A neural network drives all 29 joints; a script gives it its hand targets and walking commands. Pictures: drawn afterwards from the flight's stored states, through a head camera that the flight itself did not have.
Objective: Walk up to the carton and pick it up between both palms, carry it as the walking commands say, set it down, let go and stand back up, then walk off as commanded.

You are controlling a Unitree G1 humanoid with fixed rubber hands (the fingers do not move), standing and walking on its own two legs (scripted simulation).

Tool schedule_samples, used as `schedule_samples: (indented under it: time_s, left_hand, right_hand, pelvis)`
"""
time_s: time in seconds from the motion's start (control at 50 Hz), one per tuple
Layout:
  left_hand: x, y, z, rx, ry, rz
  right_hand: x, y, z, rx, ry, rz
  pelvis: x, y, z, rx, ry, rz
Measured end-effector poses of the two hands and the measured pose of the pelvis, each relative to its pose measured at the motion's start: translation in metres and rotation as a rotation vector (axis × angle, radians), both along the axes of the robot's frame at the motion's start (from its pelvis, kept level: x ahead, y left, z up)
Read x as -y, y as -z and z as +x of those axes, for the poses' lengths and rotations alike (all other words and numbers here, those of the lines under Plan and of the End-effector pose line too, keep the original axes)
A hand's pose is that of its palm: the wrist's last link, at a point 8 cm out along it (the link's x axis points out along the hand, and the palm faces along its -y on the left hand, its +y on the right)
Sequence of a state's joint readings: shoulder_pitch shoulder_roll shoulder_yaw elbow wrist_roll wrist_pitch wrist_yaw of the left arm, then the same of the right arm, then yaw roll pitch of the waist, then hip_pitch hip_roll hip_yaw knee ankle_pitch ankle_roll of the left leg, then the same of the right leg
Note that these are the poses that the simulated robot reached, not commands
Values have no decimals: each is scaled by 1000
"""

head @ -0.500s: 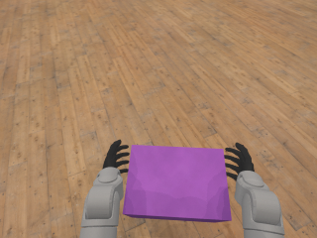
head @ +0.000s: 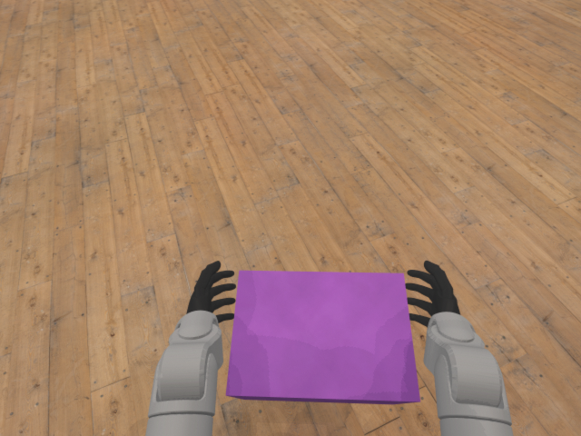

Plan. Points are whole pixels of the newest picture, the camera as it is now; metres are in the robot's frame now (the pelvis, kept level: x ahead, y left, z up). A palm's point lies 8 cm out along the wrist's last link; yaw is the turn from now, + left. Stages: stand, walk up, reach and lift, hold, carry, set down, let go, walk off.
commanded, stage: carry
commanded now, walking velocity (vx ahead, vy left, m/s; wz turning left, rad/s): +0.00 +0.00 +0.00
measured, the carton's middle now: (319, 340) +0.27 -0.01 -0.07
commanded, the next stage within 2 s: none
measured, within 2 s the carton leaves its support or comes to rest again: neither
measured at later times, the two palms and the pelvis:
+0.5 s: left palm (257, 176) +0.54 +0.09 +0.02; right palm (432, 172) +0.54 -0.23 +0.02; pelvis +0.27 -0.06 +0.00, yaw +1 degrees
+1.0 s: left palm (284, 101) +0.80 +0.04 +0.01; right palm (421, 90) +0.82 -0.28 +0.02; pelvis +0.55 -0.12 -0.01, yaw +0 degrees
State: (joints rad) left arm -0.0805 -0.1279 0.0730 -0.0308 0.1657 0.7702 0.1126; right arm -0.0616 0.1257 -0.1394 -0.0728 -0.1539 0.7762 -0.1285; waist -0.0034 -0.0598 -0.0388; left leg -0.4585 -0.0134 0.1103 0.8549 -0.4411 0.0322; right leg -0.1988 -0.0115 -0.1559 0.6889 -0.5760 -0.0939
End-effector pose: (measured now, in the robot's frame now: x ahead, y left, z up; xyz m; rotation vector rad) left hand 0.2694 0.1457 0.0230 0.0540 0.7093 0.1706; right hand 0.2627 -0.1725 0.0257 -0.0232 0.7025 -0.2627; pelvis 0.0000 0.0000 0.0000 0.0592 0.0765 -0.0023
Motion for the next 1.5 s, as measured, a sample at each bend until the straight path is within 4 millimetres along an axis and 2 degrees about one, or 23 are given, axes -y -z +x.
schedule_samples:
  time_s: [0.08,0.12,0.22,0.32,0.42,0.58,0.68,0.78,0.9,1.02,1.1,1.18,1.22,1.28,1.38,1.44,1.5]
  left_hand:
    - [-3,7,39,34,-59,-40]
    - [1,11,62,19,-44,-27]
    - [24,3,123,4,23,17]
    - [51,7,185,3,68,50]
    - [61,5,232,1,34,29]
    - [55,0,305,54,-70,-20]
    - [74,-6,369,51,3,22]
    - [100,-2,428,43,47,59]
    - [107,6,481,15,3,19]
    - [103,14,546,52,-75,-38]
    - [120,9,596,30,-15,-4]
    - [142,2,652,26,37,31]
    - [154,-11,674,57,35,29]
    - [164,-32,700,81,-5,20]
    - [159,-58,746,89,-108,-18]
    - [149,-61,782,82,-159,-10]
    - [141,-60,823,100,-195,2]
  right_hand:
    - [-3,-2,55,36,-52,-28]
    - [2,5,77,37,-37,-6]
    - [24,16,113,35,56,60]
    - [51,30,163,8,59,53]
    - [63,17,227,-4,19,29]
    - [56,-2,328,50,-78,-21]
    - [76,11,370,51,-18,25]
    - [101,21,416,40,17,46]
    - [110,13,491,13,-36,9]
    - [105,7,573,51,-102,-46]
    - [123,15,608,42,-35,7]
    - [145,27,641,36,44,87]
    - [155,18,657,58,85,111]
    - [162,-12,687,81,107,120]
    - [157,-51,761,89,10,73]
    - [147,-54,814,80,-63,54]
    - [138,-51,865,99,-89,64]
  pelvis:
    - [7,9,48,1,35,35]
    - [7,10,69,8,58,16]
    - [14,8,126,8,69,-22]
    - [36,11,182,34,28,-35]
    - [56,2,231,17,-8,-16]
    - [71,1,319,-3,18,10]
    - [76,4,373,14,46,-41]
    - [94,10,428,41,-6,-32]
    - [112,4,491,29,-27,-7]
    - [123,14,563,34,15,27]
    - [125,12,607,36,44,-6]
    - [135,12,650,35,48,-24]
    - [142,10,675,31,15,-42]
    - [155,2,712,8,-18,-18]
    - [170,-11,776,-25,-42,19]
    - [172,-13,819,-16,-41,35]
    - [170,-2,867,21,-20,21]
